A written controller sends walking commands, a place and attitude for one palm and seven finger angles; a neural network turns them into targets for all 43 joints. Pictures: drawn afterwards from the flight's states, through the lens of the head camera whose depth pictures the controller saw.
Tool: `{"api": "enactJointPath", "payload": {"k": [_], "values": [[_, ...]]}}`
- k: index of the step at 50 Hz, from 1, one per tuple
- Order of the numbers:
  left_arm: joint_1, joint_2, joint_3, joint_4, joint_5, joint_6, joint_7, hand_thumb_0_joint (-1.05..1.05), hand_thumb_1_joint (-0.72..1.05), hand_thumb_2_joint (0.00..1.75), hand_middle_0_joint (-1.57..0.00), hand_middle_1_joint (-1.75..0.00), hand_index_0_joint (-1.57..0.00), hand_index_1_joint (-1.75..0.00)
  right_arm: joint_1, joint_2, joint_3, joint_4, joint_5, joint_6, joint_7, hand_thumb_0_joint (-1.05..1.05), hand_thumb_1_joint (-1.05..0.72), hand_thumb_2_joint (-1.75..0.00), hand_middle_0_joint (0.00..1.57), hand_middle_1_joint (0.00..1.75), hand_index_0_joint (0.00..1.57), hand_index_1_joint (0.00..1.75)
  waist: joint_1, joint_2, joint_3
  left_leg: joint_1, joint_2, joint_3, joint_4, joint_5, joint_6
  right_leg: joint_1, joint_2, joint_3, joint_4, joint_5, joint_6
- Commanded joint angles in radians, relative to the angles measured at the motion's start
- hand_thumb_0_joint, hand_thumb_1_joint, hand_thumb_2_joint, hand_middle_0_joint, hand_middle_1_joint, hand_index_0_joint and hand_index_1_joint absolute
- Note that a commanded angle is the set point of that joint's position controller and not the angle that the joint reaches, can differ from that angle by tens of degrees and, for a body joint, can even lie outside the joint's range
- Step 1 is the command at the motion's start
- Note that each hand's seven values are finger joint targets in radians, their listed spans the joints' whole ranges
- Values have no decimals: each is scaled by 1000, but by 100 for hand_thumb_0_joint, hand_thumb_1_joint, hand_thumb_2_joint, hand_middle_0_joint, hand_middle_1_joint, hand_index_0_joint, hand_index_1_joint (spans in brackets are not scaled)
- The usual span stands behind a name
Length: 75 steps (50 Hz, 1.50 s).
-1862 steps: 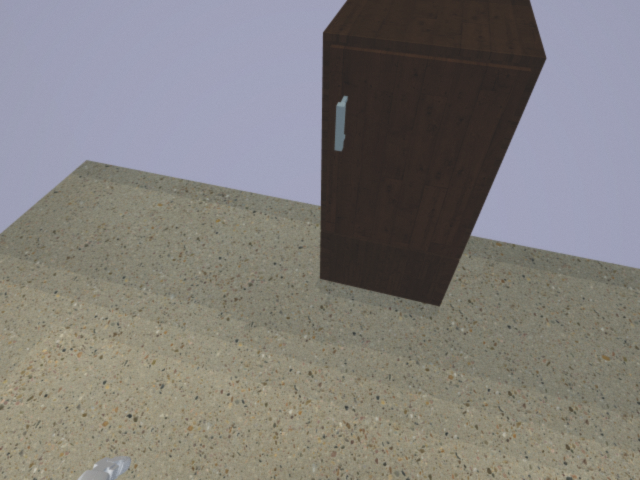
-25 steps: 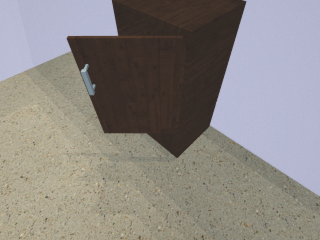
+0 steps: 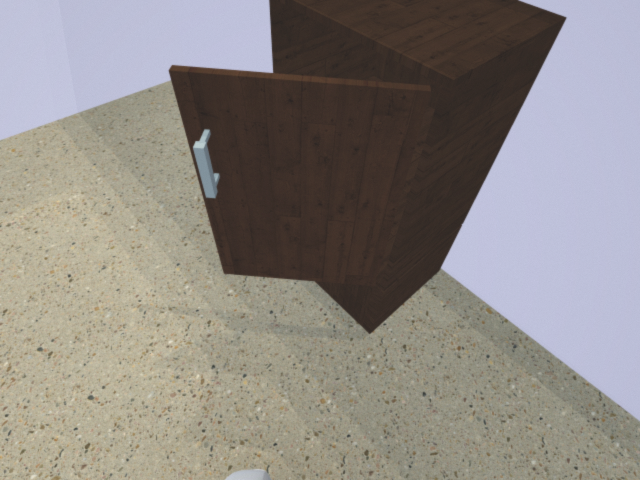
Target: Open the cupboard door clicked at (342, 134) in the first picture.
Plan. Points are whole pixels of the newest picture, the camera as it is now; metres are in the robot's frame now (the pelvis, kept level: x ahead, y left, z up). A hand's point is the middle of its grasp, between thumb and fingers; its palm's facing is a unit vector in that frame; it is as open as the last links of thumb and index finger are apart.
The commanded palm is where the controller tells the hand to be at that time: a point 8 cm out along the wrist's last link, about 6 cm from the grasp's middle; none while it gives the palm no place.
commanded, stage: shuffle to correct the standing spot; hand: left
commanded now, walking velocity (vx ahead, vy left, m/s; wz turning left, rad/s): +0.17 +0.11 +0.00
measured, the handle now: (208, 164) +0.63 +0.28 -0.02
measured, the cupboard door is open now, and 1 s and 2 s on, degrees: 43 43 43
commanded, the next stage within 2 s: come to a stop and stand still in 0.28 s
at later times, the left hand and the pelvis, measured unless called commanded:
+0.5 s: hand (188, 439) +0.18 +0.20 -0.14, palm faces +0.07 -0.97 -0.25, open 7.2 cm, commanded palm none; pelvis +0.11 +0.02 +0.01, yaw +1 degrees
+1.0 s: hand (145, 470) +0.14 +0.26 -0.17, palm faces +0.05 -0.98 -0.21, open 7.4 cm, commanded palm none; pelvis +0.10 +0.06 +0.01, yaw -1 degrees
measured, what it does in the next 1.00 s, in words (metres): walks ahead: right foot, then left foot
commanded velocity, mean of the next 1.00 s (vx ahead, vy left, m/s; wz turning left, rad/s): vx -0.01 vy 0.00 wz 0.00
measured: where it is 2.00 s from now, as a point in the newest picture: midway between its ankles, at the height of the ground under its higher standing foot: outside the picture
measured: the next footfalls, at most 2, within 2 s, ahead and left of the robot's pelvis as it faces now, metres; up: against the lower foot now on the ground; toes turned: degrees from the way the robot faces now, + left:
right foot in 0.38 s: +0.16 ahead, -0.07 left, +0.00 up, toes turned -7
left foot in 0.72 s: +0.22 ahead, +0.17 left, +0.00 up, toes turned +6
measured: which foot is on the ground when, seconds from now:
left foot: down 0.00-0.38, up 0.40-0.70, down 0.72-1.00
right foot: down 0.00-0.00, up 0.02-0.36, down 0.38-0.74, up 0.76-1.00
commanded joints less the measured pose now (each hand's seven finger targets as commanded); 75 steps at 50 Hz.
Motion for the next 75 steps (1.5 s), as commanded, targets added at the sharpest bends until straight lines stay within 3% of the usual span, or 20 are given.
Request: {"api": "enactJointPath", "payload": {"k": [1, 4, 7, 14, 17, 19, 20, 25, 31, 34, 35, 37, 46, 53, 56, 57, 58, 59, 63, 75], "values": [[-63, 70, 9, -124, -17, -15, 3, 0, 90, 90, -20, -30, -20, -30, 370, -223, -45, 46, -6, -1, -29, 0, -90, -90, 20, 30, 20, 30, -144, 286, -184, 463, 374, -547, -310, 185, 245, -548, 55, 7, 736, -148, -62], [-119, 55, 11, -129, -5, -8, -2, 0, 90, 90, -20, -30, -20, -30, 133, -103, -17, -21, -9, -10, -26, 0, -90, -90, 20, 30, 20, 30, -54, 154, 22, 109, 314, -434, -395, -99, 219, -576, -56, 39, 763, 14, -60], [-39, 9, 2, -95, 2, 13, -11, 0, 90, 90, -20, -30, -20, -30, 97, -77, -6, -20, -9, -27, -28, 0, -90, -90, 20, 30, 20, 30, 0, 105, 5, 28, 213, -247, -398, 67, 174, -453, -58, -10, 612, 103, -34], [-154, 11, 0, -156, 4, 6, -6, 0, 90, 90, -20, -30, -20, -30, 148, -90, -20, 0, -13, -15, -18, 0, -90, -90, 20, 30, 20, 30, -25, 89, -34, 103, 214, -205, -346, 88, 196, -342, -29, -56, 206, 116, -22], [-92, 28, 9, -135, 8, -10, -1, 0, 90, 90, -20, -30, -20, -30, 150, -68, -17, 10, -6, -5, -16, 0, -90, -90, 20, 30, 20, 30, 15, 13, -58, 27, 141, -134, -200, -22, 119, -122, -18, -63, -47, 247, -18], [35, 188, 42, -109, 10, -25, 11, 0, 90, 90, -20, -30, -20, -30, 150, -8, -8, -20, 1, -11, -6, 0, -90, -90, 20, 30, 20, 30, 61, -310, -80, -279, -51, 31, 176, -272, 1, 137, -374, 441, -252, 285, -160], [55, 206, 43, -110, -4, -24, 13, 0, 90, 90, -20, -30, -20, -30, 116, -60, -16, -36, -13, -3, -8, 0, -90, -90, 20, 30, 20, 30, 59, -199, -76, -290, -18, -33, 358, -373, -17, 89, -459, 497, -298, 411, -242], [-189, 116, 18, -164, -5, -17, 30, 0, 90, 90, -20, -30, -20, -30, 139, 20, -7, 21, 9, 46, -17, 0, -90, -90, 20, 30, 20, 30, -50, -73, -30, -65, 25, -62, 300, -187, -66, -171, -255, 46, -180, 981, -166], [-173, 188, 52, -180, -2, 26, 33, 0, 90, 90, -20, -30, -20, -30, 79, -3, -30, -25, 6, 67, -23, 0, -90, -90, 20, 30, 20, 30, -16, -124, -58, -33, -10, -10, 138, -123, -84, -123, -243, 33, -92, 967, -171], [-207, 186, 54, -190, -6, 41, 29, 0, 90, 90, -20, -30, -20, -30, 120, -20, -39, -21, 4, 61, -27, 0, -90, -90, 20, 30, 20, 30, -52, -110, -86, 128, -7, 5, -73, 82, -79, -190, -204, 11, -5, 794, -118], [-200, 159, 47, -197, -9, 46, 28, 0, 90, 90, -20, -30, -20, -30, 150, -54, -46, -17, 0, 52, -30, 0, -90, -90, 20, 30, 20, 30, -62, -18, -121, 246, 59, -35, -136, 307, -57, -248, -158, -14, 74, 617, -75], [-139, 82, 26, -201, -22, 57, 32, 0, 90, 90, -20, -30, -20, -30, 156, -171, -58, -49, -2, 41, -38, 0, -90, -90, 20, 30, 20, 30, -60, 311, -203, 263, 385, -358, -212, 930, 165, -346, 30, -24, 426, -168, 8], [-151, 95, 39, -174, -5, 85, 9, 0, 90, 90, -20, -30, -20, -30, 51, -134, -52, -75, -10, 32, -58, 0, -90, -90, 20, 30, 20, 30, -54, 165, -169, 226, 293, -235, -281, 350, 145, -441, 25, 72, 594, 39, 31], [-157, 56, 25, -172, -7, 77, -7, 0, 90, 90, -20, -30, -20, -30, 57, -155, -73, -56, -25, 50, -35, 0, -90, -90, 20, 30, 20, 30, -78, 242, -100, 137, 257, -275, -402, -165, 95, -285, 28, -31, 181, -52, 3], [19, 47, 24, -102, -12, 69, -6, 0, 90, 90, -20, -30, -20, -30, 24, -144, -78, -52, -22, 65, -27, 0, -90, -90, 20, 30, 20, 30, -7, 181, -99, -21, 157, -171, -397, -336, 2, -29, 72, -109, -139, 92, -23], [73, 82, 31, -88, -2, 66, 1, 0, 90, 90, -20, -30, -20, -30, 7, -95, -69, -56, -13, 72, -23, 0, -90, -90, 20, 30, 20, 30, 17, 53, -66, -107, 86, -91, -267, -348, -47, 2, 0, -21, -276, 53, -44], [54, 153, 35, -96, 9, 54, 11, 0, 90, 90, -20, -30, -20, -30, -14, -4, -49, -72, 0, 73, -20, 0, -90, -90, 20, 30, 20, 30, 12, -194, -18, -198, -10, -9, -14, -278, -82, -75, -214, 284, -437, -212, -117], [-67, 180, 29, -147, 3, 52, 14, 0, 90, 90, -20, -30, -20, -30, -48, -31, -50, -97, -9, 77, -12, 0, -90, -90, 20, 30, 20, 30, 4, -211, 81, -215, 7, -48, 146, -254, -71, -272, -335, 391, -529, -326, -158], [-175, 108, 17, -153, -13, -1, 12, 0, 90, 90, -20, -30, -20, -30, 71, -45, -50, -4, -13, 65, 8, 0, -90, -90, 20, 30, 20, 30, -64, -84, 138, -164, 29, -62, 326, -32, -59, -285, -206, 184, -462, 25, -108], [27, 101, 23, -43, -2, -11, 18, 0, 90, 90, -20, -30, -20, -30, -6, -11, -20, -17, 3, 41, -9, 0, -90, -90, 20, 30, 20, 30, 23, -110, -12, -105, 9, -32, 83, -149, -79, 26, -254, 181, -258, 645, -169]]}}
